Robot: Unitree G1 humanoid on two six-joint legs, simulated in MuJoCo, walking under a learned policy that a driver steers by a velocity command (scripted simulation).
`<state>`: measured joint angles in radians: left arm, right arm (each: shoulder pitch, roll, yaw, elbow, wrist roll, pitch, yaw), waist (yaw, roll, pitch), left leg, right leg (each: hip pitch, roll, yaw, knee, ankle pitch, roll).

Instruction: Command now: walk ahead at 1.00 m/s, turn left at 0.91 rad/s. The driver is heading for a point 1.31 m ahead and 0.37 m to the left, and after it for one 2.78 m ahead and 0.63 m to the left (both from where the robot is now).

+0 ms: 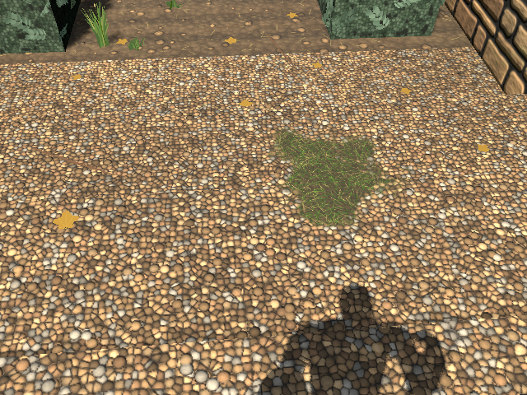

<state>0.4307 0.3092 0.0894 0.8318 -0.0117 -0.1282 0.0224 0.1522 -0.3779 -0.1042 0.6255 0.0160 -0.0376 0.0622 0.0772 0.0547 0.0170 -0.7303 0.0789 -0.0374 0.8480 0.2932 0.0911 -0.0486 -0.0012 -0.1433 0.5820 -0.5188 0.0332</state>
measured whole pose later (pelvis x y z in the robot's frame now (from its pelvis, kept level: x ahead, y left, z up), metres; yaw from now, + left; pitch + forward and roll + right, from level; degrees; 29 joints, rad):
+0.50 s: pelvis +0.44 +0.05 -0.17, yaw +30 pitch +0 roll +0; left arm 0.09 0.24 0.03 0.58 -0.01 -0.14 0.00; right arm 0.41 -0.22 -0.05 0.77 0.01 -0.05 -0.02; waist -0.04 0.02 0.00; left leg -0.13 -0.19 -0.23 0.83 -0.56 0.12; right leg -0.58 -0.01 0.17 0.76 -0.07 0.07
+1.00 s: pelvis +0.75 +0.33 -0.28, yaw +29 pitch +1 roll -5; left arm 0.64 0.23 0.06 0.84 -0.03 -0.03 0.02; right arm -0.01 -0.28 -0.04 0.54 0.03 -0.14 0.08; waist 0.14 0.07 -0.02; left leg -0.40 0.12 -0.10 0.48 0.20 -0.01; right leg -0.03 -0.04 0.24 1.14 -0.80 0.02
